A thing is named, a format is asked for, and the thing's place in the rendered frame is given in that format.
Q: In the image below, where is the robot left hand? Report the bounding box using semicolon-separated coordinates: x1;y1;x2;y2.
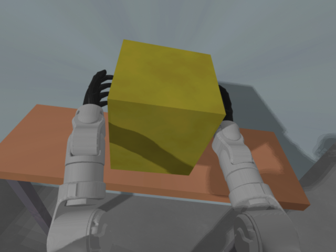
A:
83;70;113;107

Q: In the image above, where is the robot right upper arm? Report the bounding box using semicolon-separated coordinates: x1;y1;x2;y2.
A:
234;209;301;252

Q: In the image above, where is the carton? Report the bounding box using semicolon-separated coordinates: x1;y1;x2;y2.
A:
107;39;226;175

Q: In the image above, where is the robot right hand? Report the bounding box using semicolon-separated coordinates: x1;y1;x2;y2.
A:
218;85;233;121

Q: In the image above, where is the robot left forearm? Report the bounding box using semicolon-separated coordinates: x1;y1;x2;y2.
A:
47;104;106;252

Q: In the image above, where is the robot right forearm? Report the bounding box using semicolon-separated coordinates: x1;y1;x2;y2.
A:
212;120;300;246

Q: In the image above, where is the robot left upper arm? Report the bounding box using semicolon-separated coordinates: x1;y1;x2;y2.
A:
47;208;112;252

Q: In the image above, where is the table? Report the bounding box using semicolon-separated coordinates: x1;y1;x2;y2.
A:
0;104;311;252

